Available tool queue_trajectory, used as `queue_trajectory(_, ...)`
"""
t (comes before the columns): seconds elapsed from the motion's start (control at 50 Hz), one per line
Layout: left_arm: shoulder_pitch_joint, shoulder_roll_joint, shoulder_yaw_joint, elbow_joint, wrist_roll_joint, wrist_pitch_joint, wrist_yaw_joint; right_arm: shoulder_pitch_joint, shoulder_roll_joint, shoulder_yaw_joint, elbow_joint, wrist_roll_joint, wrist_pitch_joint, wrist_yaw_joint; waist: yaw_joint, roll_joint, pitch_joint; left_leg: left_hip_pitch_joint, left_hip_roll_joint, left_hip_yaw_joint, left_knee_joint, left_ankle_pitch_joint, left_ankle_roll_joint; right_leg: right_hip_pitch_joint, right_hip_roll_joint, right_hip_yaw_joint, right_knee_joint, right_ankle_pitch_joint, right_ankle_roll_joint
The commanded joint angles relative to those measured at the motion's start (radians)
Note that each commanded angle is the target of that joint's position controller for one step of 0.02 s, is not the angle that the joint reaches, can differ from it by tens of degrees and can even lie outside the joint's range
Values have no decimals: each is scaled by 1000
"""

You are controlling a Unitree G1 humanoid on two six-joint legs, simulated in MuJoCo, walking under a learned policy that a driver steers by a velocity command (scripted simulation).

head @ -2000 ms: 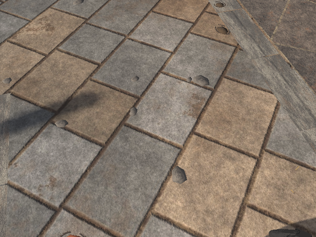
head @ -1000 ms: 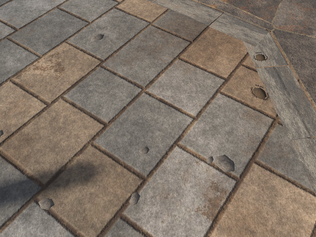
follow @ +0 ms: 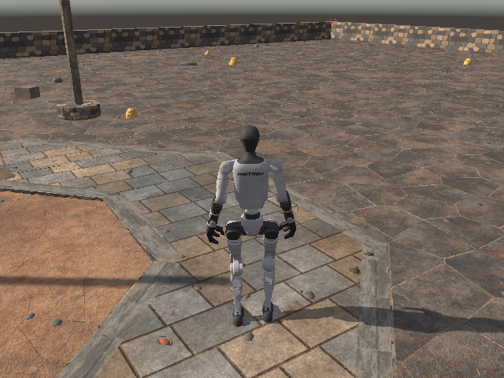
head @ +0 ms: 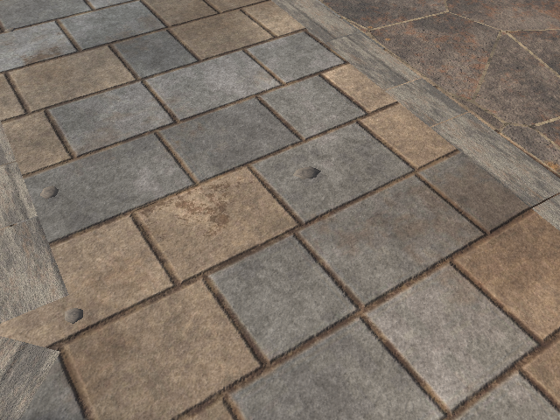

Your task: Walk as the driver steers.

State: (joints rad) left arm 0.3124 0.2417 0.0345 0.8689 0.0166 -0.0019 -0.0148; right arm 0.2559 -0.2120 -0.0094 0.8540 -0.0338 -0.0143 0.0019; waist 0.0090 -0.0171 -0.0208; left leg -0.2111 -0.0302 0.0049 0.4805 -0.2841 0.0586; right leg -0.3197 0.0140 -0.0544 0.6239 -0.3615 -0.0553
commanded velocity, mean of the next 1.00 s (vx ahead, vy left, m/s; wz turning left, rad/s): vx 0.32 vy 0.00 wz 0.04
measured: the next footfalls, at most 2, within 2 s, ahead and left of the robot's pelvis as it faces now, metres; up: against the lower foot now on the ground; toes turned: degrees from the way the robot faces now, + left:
right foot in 0.38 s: +0.26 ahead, -0.14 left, +0.00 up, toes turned -4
left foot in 0.84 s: +0.48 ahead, +0.02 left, +0.00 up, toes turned +2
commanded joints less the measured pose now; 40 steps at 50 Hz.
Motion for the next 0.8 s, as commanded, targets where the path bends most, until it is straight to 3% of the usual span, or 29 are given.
queue_trajectory(0.02, -123, 126, 37, -114, 10, -31, -9, 112, -186, -51, 4, 12, -26, -13, -44, 140, 167, 154, 338, -495, -406, -355, 179, -409, -38, 79, 210, -24, -2)
queue_trajectory(0.04, -88, 122, 38, -91, 8, -34, -15, 77, -163, -48, 0, 17, -33, -11, -19, 127, 144, 173, 296, -416, -410, -258, 154, -385, -51, 79, 220, 20, 9)
queue_trajectory(0.1, -93, 95, 39, -73, 21, -32, -25, 89, -134, -44, 18, 25, -60, -13, -14, 117, 83, 203, 226, -255, -394, -5, 138, -340, -60, 39, 267, 122, 42)
queue_trajectory(0.2, -238, 63, 26, -116, 15, -24, -28, 170, -146, -53, 68, 18, -65, -11, -61, 123, 113, 197, 226, -188, -386, 86, 152, -333, -78, 11, 122, 188, 74)
queue_trajectory(0.28, -301, 69, 23, -147, 11, -29, -26, 200, -175, -62, 95, 12, -69, -9, -75, 128, 128, 194, 249, -168, -336, 198, 146, -252, -67, -6, 0, 166, 44)
queue_trajectory(0.32, -276, 80, 27, -149, 10, -34, -20, 188, -190, -68, 102, 12, -69, -8, -54, 128, 121, 175, 264, -164, -294, 273, 132, -159, -48, -23, -41, 139, 16)
queue_trajectory(0.36, -130, 88, 38, -103, 12, -44, -7, 152, -200, -70, 106, 19, -66, -7, 28, 90, 77, 117, 233, -116, -139, 459, 99, 75, 1, -51, -141, 170, -13)
queue_trajectory(0.38, 27, 128, 57, -47, 23, -57, 7, 155, -177, -62, 108, 19, -67, -5, 86, 23, -16, 42, 169, -52, 75, 514, 74, 295, -15, -15, -168, 153, -37)
queue_trajectory(0.4, 202, 237, 82, -25, 43, -68, 19, 156, -105, -39, 65, 40, -71, 0, 148, -156, -157, -205, 67, 33, 420, 261, 20, 558, -283, 339, -261, -65, -118)
queue_trajectory(0.42, 239, 302, 94, -3, 25, -63, 13, 185, -98, -43, 57, 27, -72, -1, 120, -273, -178, -399, -50, -1, 624, -247, 17, 593, -433, 704, -411, -117, -182)
queue_trajectory(0.44, 135, 231, 77, -13, 9, -55, 8, 143, -145, -58, 65, 10, -63, -1, 67, -124, -57, -444, 28, -79, 718, -187, 41, 469, -399, 632, -408, -180, -174)
queue_trajectory(0.46, 33, 161, 59, -37, 5, -57, 2, 110, -136, -57, 62, 11, -66, 10, 31, -52, 27, -434, 73, -73, 701, -84, 47, 345, -357, 514, -424, -133, -157)
queue_trajectory(0.48, -21, 119, 46, -45, 4, -61, 0, 93, -117, -54, 62, 14, -66, 17, 6, -42, 58, -403, 103, -59, 656, -22, 45, 270, -306, 413, -454, -44, -133)
queue_trajectory(0.52, -32, 79, 32, -28, 0, -75, 2, 105, -96, -50, 76, -4, -46, 26, -24, -77, 69, -344, 125, -35, 613, 31, 22, 205, -238, 277, -483, 140, -110)
queue_trajectory(0.58, 37, 82, 28, 19, -6, -97, 7, 82, -72, -47, 74, -3, -29, 26, -45, -47, 72, -347, 110, 6, 578, 61, -17, 213, -230, 152, -439, 705, -134)
queue_trajectory(0.62, 63, 79, 22, 42, -6, -97, 10, 28, -55, -40, 60, -2, -26, 22, -42, -53, 70, -357, 99, 30, 495, 105, -35, 222, -208, 79, -407, 915, -132)
queue_trajectory(0.7, 80, 70, 8, 75, -7, -85, 19, -94, -32, -20, 36, 10, -27, 15, -9, -87, 60, -244, 51, 78, 231, 233, -35, 208, -163, 9, -372, 968, -104)
queue_trajectory(0.76, 98, 72, 5, 105, -6, -74, 29, -94, -48, -19, 48, 10, -31, 0, -4, -86, 47, -184, 35, 64, 150, 238, -11, 258, -195, 38, -314, 958, -103)
queue_trajectory(0.8, 82, 72, 5, 116, -5, -68, 36, -45, -65, -26, 73, 7, -40, -11, -26, -76, 46, -121, 23, 51, 72, 212, 16, 284, -209, 65, -238, 945, -94)
Velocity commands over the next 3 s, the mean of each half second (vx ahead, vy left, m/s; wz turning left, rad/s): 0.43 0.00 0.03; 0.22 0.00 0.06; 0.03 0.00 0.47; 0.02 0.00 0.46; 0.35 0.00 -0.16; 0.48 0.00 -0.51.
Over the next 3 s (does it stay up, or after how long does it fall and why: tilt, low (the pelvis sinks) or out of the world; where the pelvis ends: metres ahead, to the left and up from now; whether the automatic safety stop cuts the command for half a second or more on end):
stays up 0.76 0.06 -0.01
